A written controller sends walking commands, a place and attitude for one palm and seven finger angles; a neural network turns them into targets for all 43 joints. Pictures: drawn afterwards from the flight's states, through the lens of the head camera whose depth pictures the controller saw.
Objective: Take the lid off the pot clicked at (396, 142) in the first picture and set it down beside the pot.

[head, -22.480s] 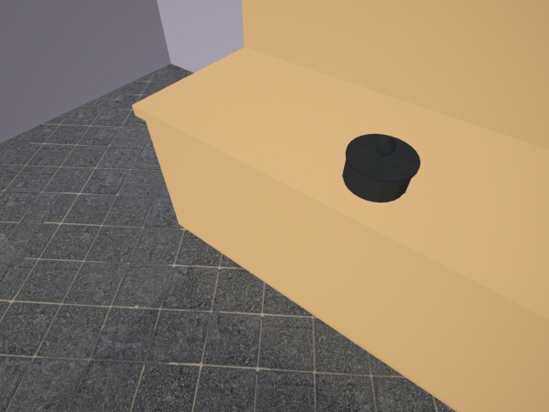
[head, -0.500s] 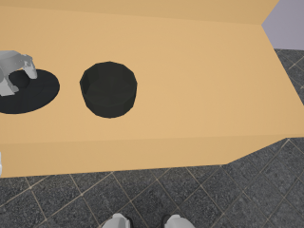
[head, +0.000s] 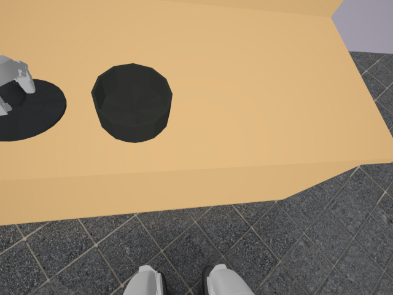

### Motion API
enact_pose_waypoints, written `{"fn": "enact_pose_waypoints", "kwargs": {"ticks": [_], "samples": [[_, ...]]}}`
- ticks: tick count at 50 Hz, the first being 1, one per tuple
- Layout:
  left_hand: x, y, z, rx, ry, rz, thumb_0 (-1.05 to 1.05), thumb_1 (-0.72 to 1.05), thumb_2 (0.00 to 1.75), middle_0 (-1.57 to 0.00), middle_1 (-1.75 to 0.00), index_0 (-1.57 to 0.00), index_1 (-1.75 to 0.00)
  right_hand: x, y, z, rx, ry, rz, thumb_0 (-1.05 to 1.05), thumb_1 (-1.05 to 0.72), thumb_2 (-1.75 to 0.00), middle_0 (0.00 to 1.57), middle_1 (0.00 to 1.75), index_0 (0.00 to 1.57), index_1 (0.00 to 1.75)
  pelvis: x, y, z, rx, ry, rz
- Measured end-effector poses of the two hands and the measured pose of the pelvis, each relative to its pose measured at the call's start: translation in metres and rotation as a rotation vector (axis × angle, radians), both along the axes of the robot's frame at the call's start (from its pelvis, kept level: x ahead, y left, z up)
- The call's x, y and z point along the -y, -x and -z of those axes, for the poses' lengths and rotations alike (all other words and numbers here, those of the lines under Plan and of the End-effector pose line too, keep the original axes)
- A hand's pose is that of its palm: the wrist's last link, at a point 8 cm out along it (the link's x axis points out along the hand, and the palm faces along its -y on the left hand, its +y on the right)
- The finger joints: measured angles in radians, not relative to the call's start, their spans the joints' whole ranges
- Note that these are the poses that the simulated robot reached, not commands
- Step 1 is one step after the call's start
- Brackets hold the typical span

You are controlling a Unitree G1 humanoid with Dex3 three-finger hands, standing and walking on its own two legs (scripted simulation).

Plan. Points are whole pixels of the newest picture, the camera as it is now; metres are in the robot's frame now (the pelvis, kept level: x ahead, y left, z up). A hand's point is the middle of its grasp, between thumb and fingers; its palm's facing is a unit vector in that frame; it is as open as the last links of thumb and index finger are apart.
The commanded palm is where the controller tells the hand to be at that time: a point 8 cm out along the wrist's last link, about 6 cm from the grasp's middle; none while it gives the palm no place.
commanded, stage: open the fingers wide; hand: left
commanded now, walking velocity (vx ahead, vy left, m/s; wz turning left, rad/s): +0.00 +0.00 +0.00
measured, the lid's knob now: (12, 95) +0.52 +0.33 -0.01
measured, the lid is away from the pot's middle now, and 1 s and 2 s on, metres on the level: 0.23 0.25 0.25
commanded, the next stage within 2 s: raise the empty hand in 1.16 s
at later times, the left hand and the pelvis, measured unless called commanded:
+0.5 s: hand out of the picture +0.45 +0.34 +0.02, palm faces -0.46 -0.13 -0.88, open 7.0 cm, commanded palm +0.51 +0.30 +0.07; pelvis -0.02 +0.00 -0.01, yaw +2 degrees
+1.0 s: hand out of the picture +0.44 +0.33 +0.03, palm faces -0.48 -0.11 -0.87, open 10.5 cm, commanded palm +0.51 +0.30 +0.07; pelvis -0.03 +0.00 -0.01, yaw +2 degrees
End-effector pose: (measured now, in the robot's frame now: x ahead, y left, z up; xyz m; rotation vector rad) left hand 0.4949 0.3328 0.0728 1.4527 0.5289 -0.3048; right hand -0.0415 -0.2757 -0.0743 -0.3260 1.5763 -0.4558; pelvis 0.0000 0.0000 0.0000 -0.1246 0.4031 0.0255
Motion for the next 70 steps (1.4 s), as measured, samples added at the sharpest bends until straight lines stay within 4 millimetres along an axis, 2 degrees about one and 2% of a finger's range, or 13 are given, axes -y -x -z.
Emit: {"fn": "enact_pose_waypoints", "kwargs": {"ticks": [4,9,16,25,47,55,70], "samples": [[-0.004,0.001,0.002,0.019,0.020,-0.011,0.16,0.43,0.75,-1.15,-1.21,-0.47,-0.95,-0.002,0.004,0.001,-0.015,-0.002,0.005,0.00,-0.90,-0.90,0.21,0.30,0.21,0.30,-0.001,0.002,0.003,-0.008,0.006,-0.003],[-0.007,0.017,0.010,0.034,0.025,-0.023,0.14,0.44,0.76,-1.13,-1.20,-0.46,-0.96,-0.009,0.001,0.005,-0.029,-0.052,0.008,0.00,-0.90,-0.90,0.21,0.30,0.21,0.30,-0.004,0.002,0.001,0.003,0.007,-0.006],[-0.013,0.032,0.002,0.048,0.015,-0.049,0.10,0.47,0.76,-1.04,-1.17,-0.49,-0.97,-0.012,-0.018,0.010,0.033,-0.070,-0.030,0.00,-0.90,-0.90,0.21,0.30,0.21,0.30,-0.004,0.007,0.000,0.024,0.007,-0.031],[-0.008,0.036,-0.006,0.050,0.009,-0.036,0.03,0.45,0.75,-0.87,-1.12,-0.53,-1.00,-0.006,-0.034,0.016,0.103,-0.057,-0.077,0.00,-0.90,-0.90,0.21,0.30,0.21,0.30,-0.003,0.016,0.005,0.028,0.008,-0.040],[-0.004,0.048,-0.010,0.029,-0.026,-0.035,0.00,0.12,0.59,-0.51,-1.01,-0.36,-0.93,0.000,-0.002,0.019,0.050,-0.059,-0.057,0.00,-0.90,-0.90,0.21,0.30,0.21,0.30,0.004,0.026,0.009,0.036,0.003,-0.047],[-0.004,0.046,-0.010,0.021,-0.027,-0.036,0.00,0.06,0.55,-0.42,-0.99,-0.33,-0.92,0.003,-0.007,0.018,0.072,-0.051,-0.063,0.01,-0.90,-0.90,0.21,0.30,0.21,0.30,0.006,0.025,0.009,0.034,0.000,-0.042],[-0.008,0.040,-0.013,0.057,0.006,-0.029,0.00,0.06,0.53,-0.33,-0.95,-0.32,-0.93,0.002,-0.021,0.014,0.078,-0.047,-0.069,0.00,-0.90,-0.90,0.21,0.30,0.21,0.30,0.004,0.018,0.006,0.030,0.005,-0.040]]}}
